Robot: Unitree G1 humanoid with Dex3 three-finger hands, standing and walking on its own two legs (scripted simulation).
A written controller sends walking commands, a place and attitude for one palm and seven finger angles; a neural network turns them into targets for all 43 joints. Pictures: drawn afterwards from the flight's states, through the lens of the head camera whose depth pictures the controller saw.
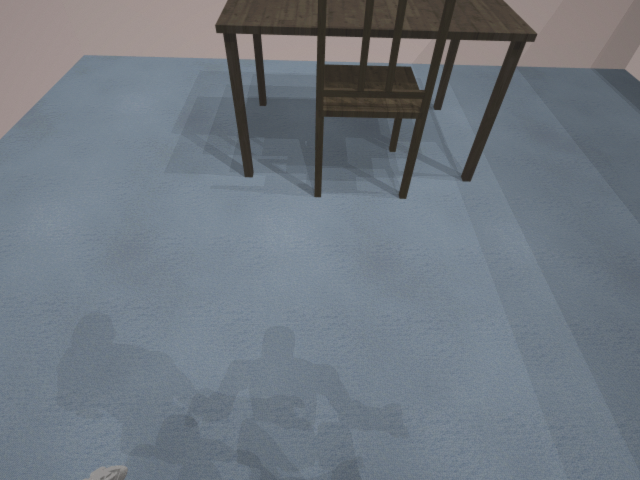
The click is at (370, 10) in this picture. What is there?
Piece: chair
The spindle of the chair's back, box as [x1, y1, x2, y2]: [357, 0, 373, 90]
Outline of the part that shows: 373,0 366,0 357,88 358,90 363,90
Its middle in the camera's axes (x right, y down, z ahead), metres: +0.16 -0.69 +1.36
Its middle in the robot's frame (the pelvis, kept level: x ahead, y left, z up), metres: +1.48 -0.09 -0.05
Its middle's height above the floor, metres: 0.72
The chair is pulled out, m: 0.00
